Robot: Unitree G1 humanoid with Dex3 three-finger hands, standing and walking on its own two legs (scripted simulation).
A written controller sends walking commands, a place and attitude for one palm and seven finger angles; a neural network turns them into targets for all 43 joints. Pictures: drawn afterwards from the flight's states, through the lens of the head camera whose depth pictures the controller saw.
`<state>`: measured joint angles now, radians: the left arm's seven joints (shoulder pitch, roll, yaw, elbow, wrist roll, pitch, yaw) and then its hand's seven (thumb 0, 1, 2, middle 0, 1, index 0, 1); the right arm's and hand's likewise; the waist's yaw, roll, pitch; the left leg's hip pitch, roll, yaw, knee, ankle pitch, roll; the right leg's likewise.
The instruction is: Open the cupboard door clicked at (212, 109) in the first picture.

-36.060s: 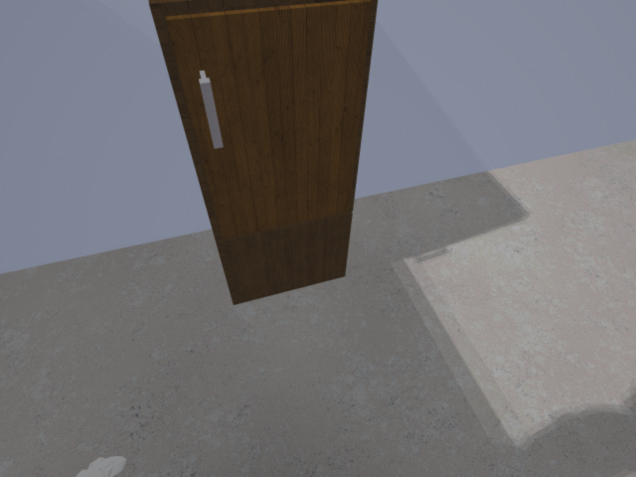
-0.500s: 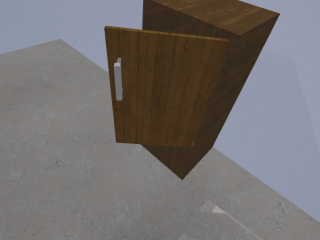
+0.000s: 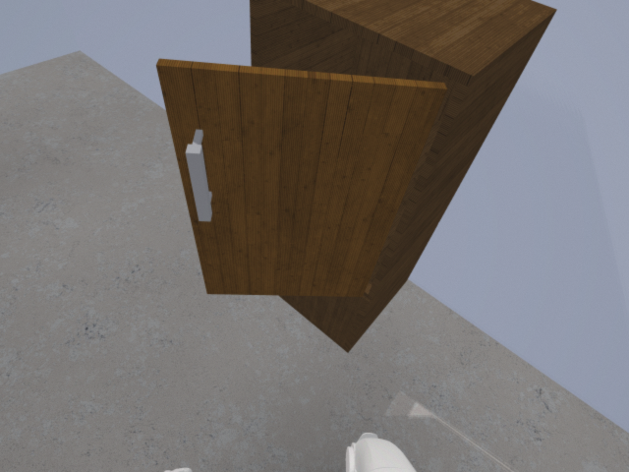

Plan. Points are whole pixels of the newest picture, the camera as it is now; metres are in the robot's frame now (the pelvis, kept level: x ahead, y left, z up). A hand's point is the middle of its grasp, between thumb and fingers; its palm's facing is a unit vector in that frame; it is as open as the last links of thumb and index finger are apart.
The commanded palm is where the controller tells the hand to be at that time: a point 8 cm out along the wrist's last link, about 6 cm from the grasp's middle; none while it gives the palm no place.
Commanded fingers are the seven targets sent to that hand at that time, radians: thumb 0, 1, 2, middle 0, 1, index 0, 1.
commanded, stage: come to a stop and stand still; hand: left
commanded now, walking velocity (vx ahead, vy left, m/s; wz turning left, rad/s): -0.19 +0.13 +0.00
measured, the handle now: (202, 177) +0.54 +0.18 +0.03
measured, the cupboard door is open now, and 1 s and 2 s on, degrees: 42 42 42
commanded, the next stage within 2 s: look again from close up in 0.76 s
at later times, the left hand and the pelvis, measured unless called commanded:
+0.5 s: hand out of the picture +0.05 +0.23 -0.19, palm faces +0.07 -0.96 -0.27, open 7.3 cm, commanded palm none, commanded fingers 0.00 0.90 0.90 -0.20 -0.30 -0.20 -0.30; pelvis -0.01 +0.02 -0.03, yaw +1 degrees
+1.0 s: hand out of the picture +0.00 +0.20 -0.18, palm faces +0.04 -0.98 -0.19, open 7.3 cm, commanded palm none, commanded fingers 0.00 0.90 0.90 -0.20 -0.30 -0.20 -0.30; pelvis -0.01 +0.03 -0.01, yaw +1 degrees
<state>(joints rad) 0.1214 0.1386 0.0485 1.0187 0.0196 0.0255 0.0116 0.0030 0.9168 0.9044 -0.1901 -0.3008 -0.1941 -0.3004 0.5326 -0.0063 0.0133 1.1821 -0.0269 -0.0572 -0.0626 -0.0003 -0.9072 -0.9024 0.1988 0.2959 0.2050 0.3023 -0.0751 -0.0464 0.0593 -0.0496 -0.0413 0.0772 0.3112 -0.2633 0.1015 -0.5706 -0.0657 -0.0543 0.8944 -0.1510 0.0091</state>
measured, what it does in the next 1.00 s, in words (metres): steps on the spot: right foot, then left foot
